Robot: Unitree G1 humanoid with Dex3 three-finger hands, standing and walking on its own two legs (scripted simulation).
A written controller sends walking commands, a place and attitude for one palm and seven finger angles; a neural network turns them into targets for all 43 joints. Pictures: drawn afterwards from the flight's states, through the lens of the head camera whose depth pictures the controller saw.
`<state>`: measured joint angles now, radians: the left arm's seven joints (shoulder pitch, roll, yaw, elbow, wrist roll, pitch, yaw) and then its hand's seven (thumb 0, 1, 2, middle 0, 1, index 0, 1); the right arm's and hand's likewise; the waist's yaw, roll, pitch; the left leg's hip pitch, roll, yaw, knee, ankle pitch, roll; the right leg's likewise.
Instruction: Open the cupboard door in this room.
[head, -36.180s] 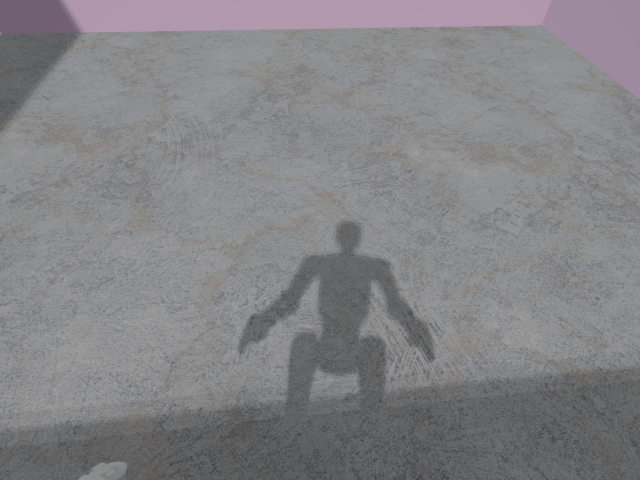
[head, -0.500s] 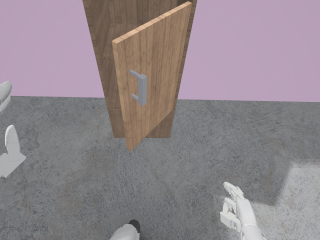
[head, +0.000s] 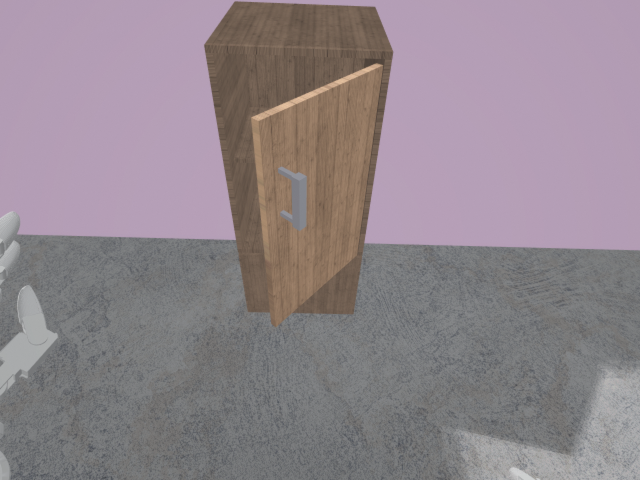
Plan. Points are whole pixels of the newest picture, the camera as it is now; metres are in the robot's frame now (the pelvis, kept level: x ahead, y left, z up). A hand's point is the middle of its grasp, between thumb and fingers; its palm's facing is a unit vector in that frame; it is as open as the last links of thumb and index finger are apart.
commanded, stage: stop stepping back and stand still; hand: left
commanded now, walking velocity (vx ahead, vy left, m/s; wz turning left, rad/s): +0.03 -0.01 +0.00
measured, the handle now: (291, 198) +0.62 +0.09 +0.01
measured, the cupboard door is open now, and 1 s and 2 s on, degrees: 50 50 50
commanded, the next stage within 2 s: let the arm hang, fingers relaxed in 0.44 s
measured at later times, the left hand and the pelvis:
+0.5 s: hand (17, 369) +0.17 +0.28 +0.16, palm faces +0.41 -0.79 -0.46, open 7.4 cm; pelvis -0.03 +0.02 +0.01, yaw -1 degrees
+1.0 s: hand out of the picture -0.09 +0.20 -0.17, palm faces +0.01 -0.98 -0.18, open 7.3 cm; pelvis -0.04 +0.01 +0.01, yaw +1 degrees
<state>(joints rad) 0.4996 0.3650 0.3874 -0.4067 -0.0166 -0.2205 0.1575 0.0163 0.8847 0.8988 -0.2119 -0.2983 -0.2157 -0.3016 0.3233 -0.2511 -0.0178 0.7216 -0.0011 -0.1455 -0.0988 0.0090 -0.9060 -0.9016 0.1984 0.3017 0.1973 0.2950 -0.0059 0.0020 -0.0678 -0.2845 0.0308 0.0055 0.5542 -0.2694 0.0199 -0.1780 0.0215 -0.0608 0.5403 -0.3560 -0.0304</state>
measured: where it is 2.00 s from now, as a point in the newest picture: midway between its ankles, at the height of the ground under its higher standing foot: outside the picture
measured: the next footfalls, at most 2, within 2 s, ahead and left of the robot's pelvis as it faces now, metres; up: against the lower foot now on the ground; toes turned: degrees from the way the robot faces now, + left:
none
